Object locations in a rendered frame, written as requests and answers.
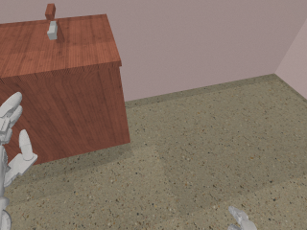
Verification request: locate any right robot hand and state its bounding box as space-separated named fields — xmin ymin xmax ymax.
xmin=227 ymin=206 xmax=257 ymax=230

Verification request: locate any tap lever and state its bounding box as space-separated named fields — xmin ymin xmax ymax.
xmin=47 ymin=20 xmax=58 ymax=40

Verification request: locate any left robot hand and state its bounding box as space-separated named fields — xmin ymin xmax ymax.
xmin=0 ymin=92 xmax=37 ymax=197

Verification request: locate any robot left forearm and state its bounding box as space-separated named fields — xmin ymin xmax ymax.
xmin=0 ymin=196 xmax=12 ymax=230

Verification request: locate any counter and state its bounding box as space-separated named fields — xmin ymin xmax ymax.
xmin=0 ymin=3 xmax=130 ymax=166

